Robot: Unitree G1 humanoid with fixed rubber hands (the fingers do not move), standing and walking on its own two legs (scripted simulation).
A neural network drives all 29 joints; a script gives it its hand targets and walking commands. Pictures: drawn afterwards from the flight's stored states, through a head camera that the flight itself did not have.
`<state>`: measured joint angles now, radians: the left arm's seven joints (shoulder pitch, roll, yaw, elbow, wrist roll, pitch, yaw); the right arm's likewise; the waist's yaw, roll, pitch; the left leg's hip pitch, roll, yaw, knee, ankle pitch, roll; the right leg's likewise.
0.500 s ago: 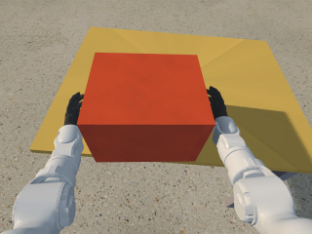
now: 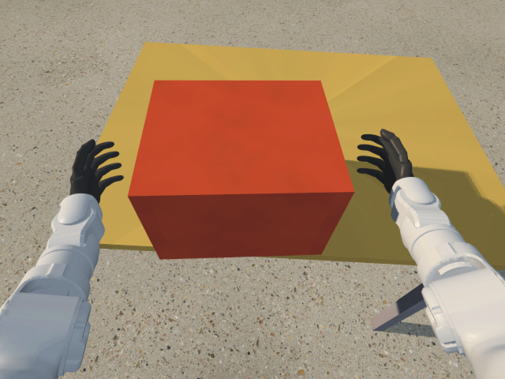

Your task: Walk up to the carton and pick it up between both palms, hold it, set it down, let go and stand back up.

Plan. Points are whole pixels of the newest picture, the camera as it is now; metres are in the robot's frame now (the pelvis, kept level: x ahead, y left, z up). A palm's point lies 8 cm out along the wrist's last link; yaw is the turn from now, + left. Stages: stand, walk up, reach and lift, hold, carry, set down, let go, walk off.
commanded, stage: set down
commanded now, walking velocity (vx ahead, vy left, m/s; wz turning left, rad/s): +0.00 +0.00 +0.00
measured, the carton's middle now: (240, 169) +0.47 +0.06 +0.04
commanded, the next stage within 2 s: none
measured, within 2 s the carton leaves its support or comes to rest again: neither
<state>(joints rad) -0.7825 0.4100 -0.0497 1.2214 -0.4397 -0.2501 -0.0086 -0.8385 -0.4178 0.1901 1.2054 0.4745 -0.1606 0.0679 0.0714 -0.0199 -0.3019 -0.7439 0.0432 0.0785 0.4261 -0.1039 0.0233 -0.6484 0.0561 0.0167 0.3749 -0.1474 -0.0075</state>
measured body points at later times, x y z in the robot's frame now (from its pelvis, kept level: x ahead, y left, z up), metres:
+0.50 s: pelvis -0.01 +0.00 +0.00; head +0.03 +0.02 +0.45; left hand +0.40 +0.31 +0.12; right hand +0.46 -0.19 +0.14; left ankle +0.03 +0.10 -0.73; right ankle -0.01 -0.11 -0.73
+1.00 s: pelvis -0.01 +0.00 +0.02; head -0.01 +0.01 +0.46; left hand +0.36 +0.30 +0.13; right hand +0.42 -0.20 +0.14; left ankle +0.03 +0.10 -0.73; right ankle -0.01 -0.11 -0.73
